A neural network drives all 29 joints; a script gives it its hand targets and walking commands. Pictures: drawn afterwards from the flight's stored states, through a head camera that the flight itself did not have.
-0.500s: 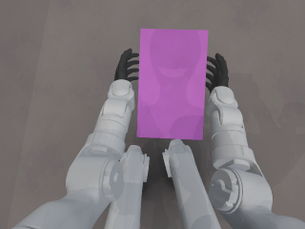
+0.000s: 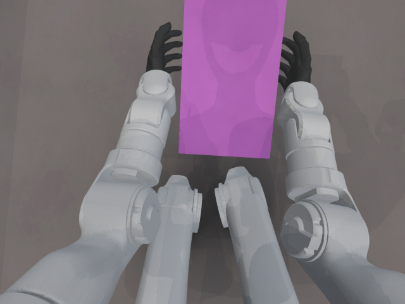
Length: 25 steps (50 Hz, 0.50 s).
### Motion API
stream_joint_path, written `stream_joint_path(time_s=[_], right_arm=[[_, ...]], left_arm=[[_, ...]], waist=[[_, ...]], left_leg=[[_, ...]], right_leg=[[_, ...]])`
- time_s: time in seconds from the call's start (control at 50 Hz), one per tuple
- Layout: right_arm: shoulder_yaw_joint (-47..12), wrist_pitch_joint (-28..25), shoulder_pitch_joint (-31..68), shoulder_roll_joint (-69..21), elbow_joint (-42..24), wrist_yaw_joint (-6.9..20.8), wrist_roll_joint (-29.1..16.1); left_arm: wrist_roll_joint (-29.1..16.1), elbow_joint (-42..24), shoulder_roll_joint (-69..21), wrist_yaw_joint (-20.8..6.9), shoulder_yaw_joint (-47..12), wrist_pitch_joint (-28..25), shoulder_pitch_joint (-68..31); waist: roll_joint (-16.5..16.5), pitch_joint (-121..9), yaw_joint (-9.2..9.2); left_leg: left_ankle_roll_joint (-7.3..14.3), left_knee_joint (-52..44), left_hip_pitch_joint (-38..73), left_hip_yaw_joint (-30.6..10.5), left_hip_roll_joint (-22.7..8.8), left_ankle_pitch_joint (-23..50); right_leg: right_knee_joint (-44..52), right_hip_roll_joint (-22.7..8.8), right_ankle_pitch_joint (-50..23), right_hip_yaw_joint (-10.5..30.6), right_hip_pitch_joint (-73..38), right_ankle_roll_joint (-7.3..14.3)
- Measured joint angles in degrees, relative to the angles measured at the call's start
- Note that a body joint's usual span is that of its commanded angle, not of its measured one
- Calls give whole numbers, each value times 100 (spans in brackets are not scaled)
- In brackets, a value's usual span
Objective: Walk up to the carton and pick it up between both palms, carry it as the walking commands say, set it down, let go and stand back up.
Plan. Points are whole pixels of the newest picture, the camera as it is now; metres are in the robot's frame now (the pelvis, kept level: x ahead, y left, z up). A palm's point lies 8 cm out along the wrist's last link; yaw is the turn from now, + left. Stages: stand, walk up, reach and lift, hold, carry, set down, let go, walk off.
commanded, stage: set down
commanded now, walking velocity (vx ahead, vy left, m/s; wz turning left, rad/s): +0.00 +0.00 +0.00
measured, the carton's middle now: (223, 86) +0.49 -0.06 -0.20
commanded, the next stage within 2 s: none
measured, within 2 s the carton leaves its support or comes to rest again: rests again in 1.50 s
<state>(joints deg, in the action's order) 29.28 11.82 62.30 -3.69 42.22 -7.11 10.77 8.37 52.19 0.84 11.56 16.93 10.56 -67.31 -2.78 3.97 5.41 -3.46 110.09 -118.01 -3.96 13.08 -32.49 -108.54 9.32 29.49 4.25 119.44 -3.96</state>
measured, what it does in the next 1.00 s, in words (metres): lowers itself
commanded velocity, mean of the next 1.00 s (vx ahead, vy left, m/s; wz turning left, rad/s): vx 0.00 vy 0.00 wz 0.00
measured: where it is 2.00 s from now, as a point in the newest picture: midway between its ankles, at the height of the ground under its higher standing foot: (209, 229)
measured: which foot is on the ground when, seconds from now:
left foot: down 0.00-1.00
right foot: down 0.00-1.00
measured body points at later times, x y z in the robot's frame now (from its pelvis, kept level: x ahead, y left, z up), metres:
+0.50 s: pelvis -0.02 +0.00 -0.05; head +0.35 -0.03 +0.18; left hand +0.54 +0.05 -0.24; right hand +0.49 -0.19 -0.23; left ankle +0.10 +0.11 -0.42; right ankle +0.12 -0.12 -0.42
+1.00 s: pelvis -0.02 +0.00 -0.07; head +0.34 -0.02 +0.18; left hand +0.54 +0.05 -0.24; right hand +0.50 -0.19 -0.24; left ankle +0.10 +0.11 -0.42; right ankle +0.12 -0.12 -0.42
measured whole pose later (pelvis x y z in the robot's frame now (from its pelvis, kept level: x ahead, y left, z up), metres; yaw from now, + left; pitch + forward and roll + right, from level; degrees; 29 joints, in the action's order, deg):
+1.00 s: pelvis -0.02 +0.00 -0.07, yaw +1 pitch +28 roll -1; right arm 26.3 13.8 78.4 3.6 47.1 -9.1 5.1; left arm 1.5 58.2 8.7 13.4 9.9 12.4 -84.4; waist -2.3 29.6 6.9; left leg -3.8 125.2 -119.6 -2.1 14.1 -33.2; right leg -123.3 7.6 31.0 1.8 120.0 -4.3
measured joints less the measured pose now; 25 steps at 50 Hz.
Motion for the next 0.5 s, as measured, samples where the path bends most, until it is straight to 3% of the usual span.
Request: stream_joint_path(time_s=[0.16, 0.32, 0.44, 0.5], right_arm=[[80, 110, 337, 147, 90, -11, -11], [-63, 76, 687, 317, 36, -48, -146], [-394, 193, 1399, 631, -288, -184, -496], [-482, 236, 1365, 697, -281, -217, -780]], left_arm=[[49, 343, 106, 24, 33, 39, -517], [-258, 241, 303, 84, -220, 72, -901], [-694, -80, 648, 136, -519, 96, -1562], [-808, -135, 707, 213, -777, 162, -1491]], waist=[[-24, 287, 28], [-4, 955, 52], [44, 2672, 111], [-1, 2656, 125]], left_leg=[[-37, 358, -349, 21, 57, 10], [-47, 731, -475, 106, 87, -21], [-52, 1032, 155, 130, 133, -63], [-60, 1180, -25, 172, 148, -62]], right_leg=[[-343, 0, 6, -41, 328, -42], [-728, 17, 44, -35, 446, -88], [-1015, -25, 111, -90, -216, -103], [-1180, -62, 121, -99, -41, -105]])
